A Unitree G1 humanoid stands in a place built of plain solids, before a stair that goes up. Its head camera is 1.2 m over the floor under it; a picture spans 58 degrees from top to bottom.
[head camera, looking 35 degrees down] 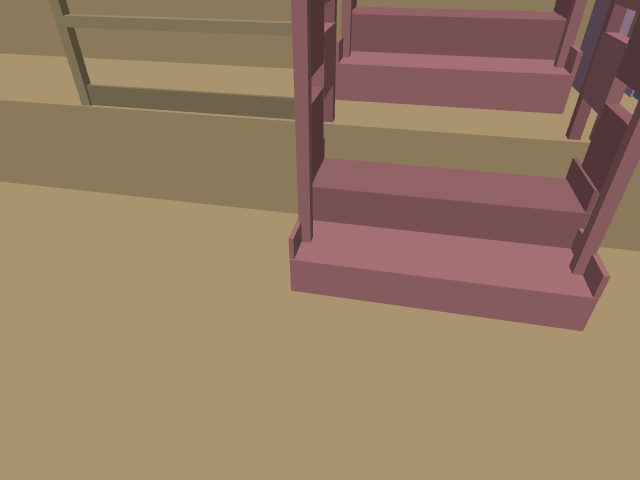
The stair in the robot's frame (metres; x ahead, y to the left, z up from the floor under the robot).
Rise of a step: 0.17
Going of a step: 0.30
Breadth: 1.12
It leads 12 degrees to the right of straight ahead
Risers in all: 3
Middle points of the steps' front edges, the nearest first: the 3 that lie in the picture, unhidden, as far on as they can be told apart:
1.23 -0.43 0.17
1.52 -0.49 0.33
1.82 -0.55 0.50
